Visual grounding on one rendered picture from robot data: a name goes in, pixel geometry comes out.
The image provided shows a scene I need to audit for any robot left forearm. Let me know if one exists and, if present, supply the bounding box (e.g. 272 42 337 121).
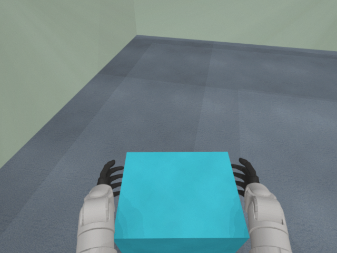
76 184 117 253

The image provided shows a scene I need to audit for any left robot hand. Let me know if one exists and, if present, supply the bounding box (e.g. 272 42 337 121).
97 160 124 197

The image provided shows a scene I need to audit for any carton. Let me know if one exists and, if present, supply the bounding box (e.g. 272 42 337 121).
114 152 250 253

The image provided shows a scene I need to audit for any robot right forearm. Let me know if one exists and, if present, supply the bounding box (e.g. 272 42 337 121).
244 183 292 253

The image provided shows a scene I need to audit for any right robot hand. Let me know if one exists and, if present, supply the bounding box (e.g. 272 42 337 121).
231 158 259 197

